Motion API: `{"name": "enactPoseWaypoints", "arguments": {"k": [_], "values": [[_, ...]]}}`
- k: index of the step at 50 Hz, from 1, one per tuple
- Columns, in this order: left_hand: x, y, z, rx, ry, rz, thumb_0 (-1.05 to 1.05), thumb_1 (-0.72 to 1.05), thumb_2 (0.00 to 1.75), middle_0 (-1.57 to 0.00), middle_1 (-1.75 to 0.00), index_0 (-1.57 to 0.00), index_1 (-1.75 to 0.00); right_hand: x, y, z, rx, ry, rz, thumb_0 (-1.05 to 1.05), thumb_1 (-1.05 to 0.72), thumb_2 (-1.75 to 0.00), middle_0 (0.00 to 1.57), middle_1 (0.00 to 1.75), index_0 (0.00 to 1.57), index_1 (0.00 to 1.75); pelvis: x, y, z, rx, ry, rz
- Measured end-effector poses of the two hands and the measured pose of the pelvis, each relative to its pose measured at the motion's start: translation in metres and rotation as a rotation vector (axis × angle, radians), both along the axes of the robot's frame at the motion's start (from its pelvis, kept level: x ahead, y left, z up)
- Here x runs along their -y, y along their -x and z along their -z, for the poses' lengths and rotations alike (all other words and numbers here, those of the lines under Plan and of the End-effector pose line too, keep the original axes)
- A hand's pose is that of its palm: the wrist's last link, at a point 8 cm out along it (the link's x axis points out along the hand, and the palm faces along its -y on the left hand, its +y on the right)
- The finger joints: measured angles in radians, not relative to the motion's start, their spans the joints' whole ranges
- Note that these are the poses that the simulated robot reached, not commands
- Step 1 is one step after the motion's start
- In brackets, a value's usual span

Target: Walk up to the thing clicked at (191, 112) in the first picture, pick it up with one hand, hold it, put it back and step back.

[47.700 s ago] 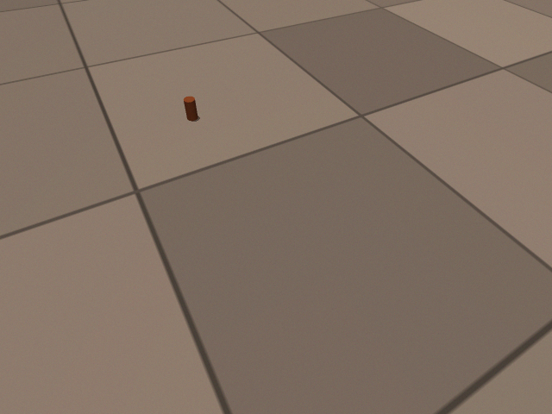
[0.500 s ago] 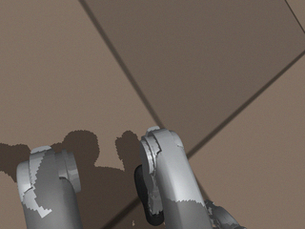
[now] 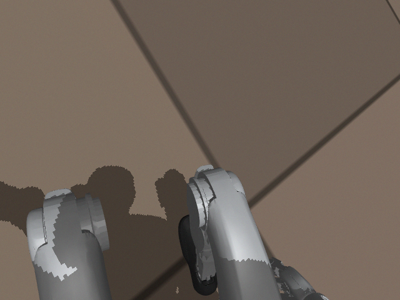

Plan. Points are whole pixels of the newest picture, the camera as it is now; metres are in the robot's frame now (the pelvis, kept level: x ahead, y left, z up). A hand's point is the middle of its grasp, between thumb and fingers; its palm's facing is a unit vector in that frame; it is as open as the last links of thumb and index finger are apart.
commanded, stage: close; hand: left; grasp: from above
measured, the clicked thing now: out of the picture +0.41 +0.36 -0.24
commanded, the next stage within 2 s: settle in 0.14 s
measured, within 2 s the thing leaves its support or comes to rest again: leaves its support in 0.64 s
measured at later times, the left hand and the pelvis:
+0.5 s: hand out of the picture +0.40 +0.38 -0.19, palm faces -0.43 -0.14 -0.89, open 10.8 cm; pelvis +0.00 +0.00 +0.00, yaw +0 degrees
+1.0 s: hand out of the picture +0.40 +0.37 -0.11, palm faces -0.47 -0.11 -0.88, open 9.9 cm; pelvis +0.00 +0.00 +0.05, yaw +3 degrees
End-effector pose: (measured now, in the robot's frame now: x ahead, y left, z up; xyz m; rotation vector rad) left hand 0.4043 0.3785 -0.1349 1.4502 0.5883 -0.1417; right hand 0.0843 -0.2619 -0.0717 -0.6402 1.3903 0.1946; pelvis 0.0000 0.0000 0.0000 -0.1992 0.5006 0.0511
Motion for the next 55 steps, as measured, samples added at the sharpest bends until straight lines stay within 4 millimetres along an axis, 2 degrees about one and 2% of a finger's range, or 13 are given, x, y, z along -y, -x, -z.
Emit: {"name": "enactPoseWaypoints", "arguments": {"k": [15, 24, 29, 37, 44, 49, 55], "values": [[-0.001, 0.000, 0.000, -0.002, 0.004, 0.000, -0.01, -0.20, 1.02, -0.60, -1.06, -0.35, -1.04, 0.003, 0.002, 0.001, -0.016, 0.008, 0.008, 0.00, -0.91, -0.90, 0.20, 0.30, 0.20, 0.30, 0.001, -0.001, 0.000, -0.007, -0.002, -0.001], [-0.001, 0.000, 0.000, 0.004, 0.001, -0.001, -0.01, -0.20, 1.07, -0.59, -1.11, -0.37, -1.10, 0.005, 0.000, 0.000, -0.018, 0.016, 0.023, 0.00, -0.93, -0.90, 0.20, 0.30, 0.20, 0.30, 0.000, -0.002, -0.002, -0.016, 0.002, -0.004], [0.001, 0.002, -0.003, 0.022, -0.012, 0.014, 0.00, -0.18, 1.03, -0.60, -1.13, -0.41, -1.11, 0.005, -0.003, -0.003, -0.004, 0.018, 0.059, 0.00, -0.93, -0.90, 0.20, 0.30, 0.20, 0.30, -0.001, -0.003, -0.005, -0.031, 0.002, -0.010], [0.007, 0.003, -0.036, 0.064, -0.033, 0.032, 0.04, -0.07, 0.93, -0.65, -1.12, -0.45, -1.01, 0.004, -0.026, -0.010, 0.054, 0.003, 0.120, 0.00, -0.93, -0.90, 0.20, 0.30, 0.21, 0.30, -0.001, -0.006, -0.021, -0.080, -0.008, -0.029], [0.006, -0.002, -0.068, 0.003, -0.044, 0.014, 0.07, -0.01, 0.87, -0.72, -1.10, -0.47, -0.95, 0.000, -0.045, -0.023, 0.121, -0.021, 0.130, 0.00, -0.93, -0.90, 0.20, 0.30, 0.20, 0.30, -0.002, -0.003, -0.042, -0.099, -0.015, -0.040], [0.006, -0.001, -0.084, -0.033, -0.031, 0.017, 0.09, 0.00, 0.84, -0.78, -1.10, -0.47, -0.93, 0.000, -0.043, -0.032, 0.120, -0.025, 0.141, 0.00, -0.93, -0.90, 0.20, 0.30, 0.20, 0.30, -0.002, -0.001, -0.053, -0.101, -0.020, -0.045], [0.006, 0.003, -0.094, -0.044, -0.011, 0.045, 0.09, 0.00, 0.84, -0.81, -1.09, -0.49, -0.92, 0.001, -0.028, -0.040, 0.088, -0.010, 0.165, 0.00, -0.93, -0.91, 0.20, 0.30, 0.20, 0.30, -0.002, 0.002, -0.060, -0.096, -0.023, -0.050]]}}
